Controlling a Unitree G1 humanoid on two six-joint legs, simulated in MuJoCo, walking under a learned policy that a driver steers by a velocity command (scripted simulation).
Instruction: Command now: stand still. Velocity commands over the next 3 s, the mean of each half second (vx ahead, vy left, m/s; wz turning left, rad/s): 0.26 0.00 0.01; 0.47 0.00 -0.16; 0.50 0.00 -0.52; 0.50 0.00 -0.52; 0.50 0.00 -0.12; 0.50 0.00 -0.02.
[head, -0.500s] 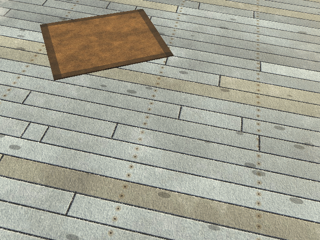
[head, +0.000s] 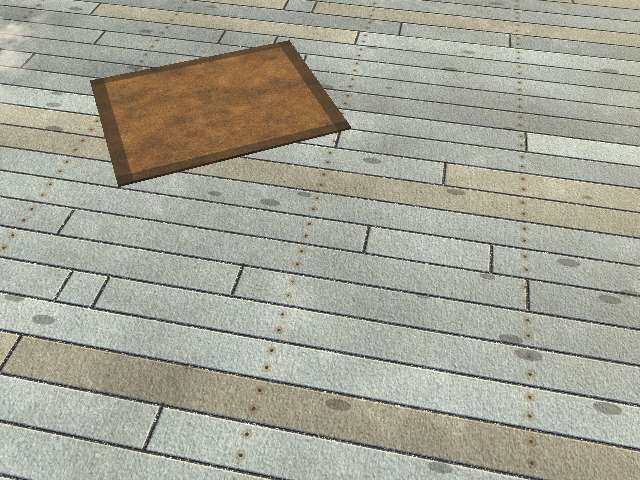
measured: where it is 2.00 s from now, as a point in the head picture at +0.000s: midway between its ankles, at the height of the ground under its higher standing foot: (407, 319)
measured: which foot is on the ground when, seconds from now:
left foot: down 0.00-0.34, up 0.36-0.70, down 0.72-1.00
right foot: down 0.00-0.72, up 0.74-1.00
